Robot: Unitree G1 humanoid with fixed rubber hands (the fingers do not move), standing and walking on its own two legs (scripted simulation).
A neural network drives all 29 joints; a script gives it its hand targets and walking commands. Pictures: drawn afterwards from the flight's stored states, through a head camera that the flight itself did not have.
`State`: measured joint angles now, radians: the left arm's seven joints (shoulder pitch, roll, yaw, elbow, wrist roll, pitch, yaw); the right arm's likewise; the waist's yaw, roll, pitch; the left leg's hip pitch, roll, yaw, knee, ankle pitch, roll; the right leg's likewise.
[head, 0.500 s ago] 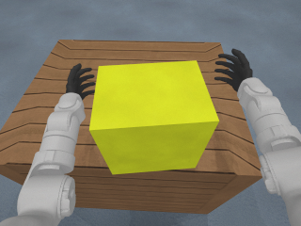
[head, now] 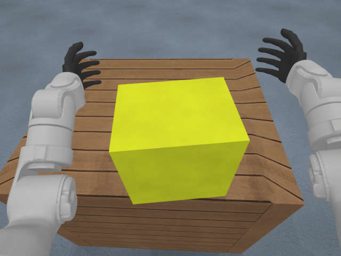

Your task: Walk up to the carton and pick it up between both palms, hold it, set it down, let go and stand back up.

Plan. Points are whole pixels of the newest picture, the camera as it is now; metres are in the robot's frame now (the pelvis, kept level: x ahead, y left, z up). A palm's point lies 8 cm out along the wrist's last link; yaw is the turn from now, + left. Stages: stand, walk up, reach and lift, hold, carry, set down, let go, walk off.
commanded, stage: set down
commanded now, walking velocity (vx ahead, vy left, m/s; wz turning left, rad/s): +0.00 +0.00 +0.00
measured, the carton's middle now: (175, 144) +0.37 +0.04 +0.05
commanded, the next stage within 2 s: none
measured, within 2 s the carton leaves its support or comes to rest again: neither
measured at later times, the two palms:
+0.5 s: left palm (68, 118) +0.34 +0.26 +0.17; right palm (288, 104) +0.42 -0.20 +0.17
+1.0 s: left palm (77, 147) +0.30 +0.24 +0.12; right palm (298, 139) +0.36 -0.23 +0.12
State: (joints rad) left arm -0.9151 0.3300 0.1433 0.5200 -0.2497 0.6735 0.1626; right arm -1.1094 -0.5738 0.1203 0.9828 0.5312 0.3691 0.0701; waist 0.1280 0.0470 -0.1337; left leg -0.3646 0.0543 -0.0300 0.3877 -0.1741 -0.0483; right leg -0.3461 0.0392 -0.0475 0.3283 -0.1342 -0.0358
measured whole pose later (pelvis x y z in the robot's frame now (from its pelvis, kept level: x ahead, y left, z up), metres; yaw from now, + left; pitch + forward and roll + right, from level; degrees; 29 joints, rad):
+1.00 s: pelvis -0.01 +0.00 +0.00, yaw -1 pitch +0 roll +0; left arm -0.28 0.20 0.22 0.01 -0.14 0.68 0.12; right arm -0.46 -0.49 0.04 0.47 0.47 0.30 0.07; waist 0.06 0.01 -0.02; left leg -0.18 0.05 -0.01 0.34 -0.17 -0.04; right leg -0.20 0.03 -0.03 0.35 -0.16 -0.04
